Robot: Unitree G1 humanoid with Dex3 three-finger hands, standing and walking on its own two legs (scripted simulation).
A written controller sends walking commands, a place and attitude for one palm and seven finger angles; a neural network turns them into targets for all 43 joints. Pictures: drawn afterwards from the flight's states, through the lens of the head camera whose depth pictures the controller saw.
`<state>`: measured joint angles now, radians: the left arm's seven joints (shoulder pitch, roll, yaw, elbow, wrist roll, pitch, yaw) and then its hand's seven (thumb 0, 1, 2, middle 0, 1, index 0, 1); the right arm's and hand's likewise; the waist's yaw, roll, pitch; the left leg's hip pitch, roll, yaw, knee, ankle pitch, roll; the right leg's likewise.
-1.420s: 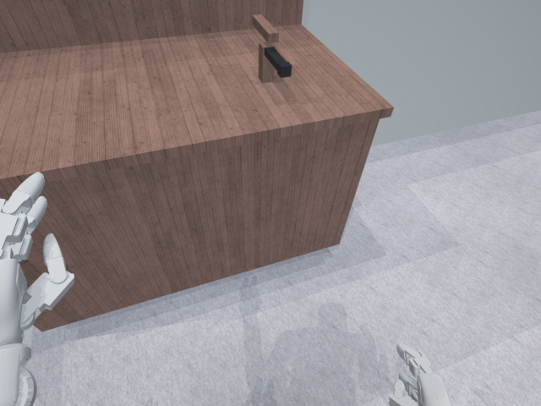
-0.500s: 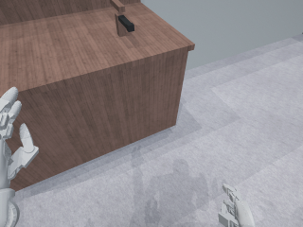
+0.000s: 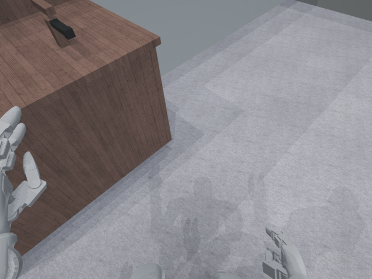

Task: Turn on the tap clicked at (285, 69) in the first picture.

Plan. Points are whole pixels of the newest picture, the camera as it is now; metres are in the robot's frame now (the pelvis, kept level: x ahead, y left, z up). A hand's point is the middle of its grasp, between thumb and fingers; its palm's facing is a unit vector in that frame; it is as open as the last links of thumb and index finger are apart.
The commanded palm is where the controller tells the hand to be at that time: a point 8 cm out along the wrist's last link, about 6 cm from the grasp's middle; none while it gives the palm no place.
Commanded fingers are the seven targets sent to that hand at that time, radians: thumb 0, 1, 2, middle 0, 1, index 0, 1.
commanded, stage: walk to a spot facing it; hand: left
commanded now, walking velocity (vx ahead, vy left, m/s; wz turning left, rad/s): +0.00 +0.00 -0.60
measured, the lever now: (68, 32) +0.80 +0.44 +0.12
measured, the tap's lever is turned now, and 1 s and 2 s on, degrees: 0 0 0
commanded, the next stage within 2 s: turn to face it in 1.26 s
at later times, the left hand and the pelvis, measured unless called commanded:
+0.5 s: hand (127, 147) +0.29 +0.11 +0.19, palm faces +0.17 -0.87 -0.46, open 7.4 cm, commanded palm +0.25 +0.15 +0.20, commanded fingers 0.00 0.90 0.90 -0.20 -0.30 -0.20 -0.30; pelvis +0.01 -0.06 +0.00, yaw -19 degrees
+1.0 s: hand (198, 95) +0.40 +0.00 +0.19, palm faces +0.09 -0.93 -0.36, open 7.4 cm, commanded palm +0.37 +0.05 +0.20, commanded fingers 0.00 0.90 0.90 -0.20 -0.30 -0.20 -0.30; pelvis +0.11 -0.14 +0.01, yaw -24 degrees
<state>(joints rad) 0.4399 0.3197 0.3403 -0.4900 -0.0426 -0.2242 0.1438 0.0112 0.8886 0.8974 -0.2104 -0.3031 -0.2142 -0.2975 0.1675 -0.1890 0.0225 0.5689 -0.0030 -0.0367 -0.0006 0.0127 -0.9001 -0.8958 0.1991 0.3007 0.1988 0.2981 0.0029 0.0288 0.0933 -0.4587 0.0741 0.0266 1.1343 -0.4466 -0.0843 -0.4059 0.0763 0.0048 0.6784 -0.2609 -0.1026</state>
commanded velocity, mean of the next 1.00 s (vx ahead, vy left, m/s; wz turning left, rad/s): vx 0.34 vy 0.00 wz -0.26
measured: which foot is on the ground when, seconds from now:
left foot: up 0.00-0.24, down 0.26-0.52, up 0.54-0.82, down 0.84-1.00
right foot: down 0.00-0.26, up 0.28-0.50, down 0.52-0.86, up 0.88-1.00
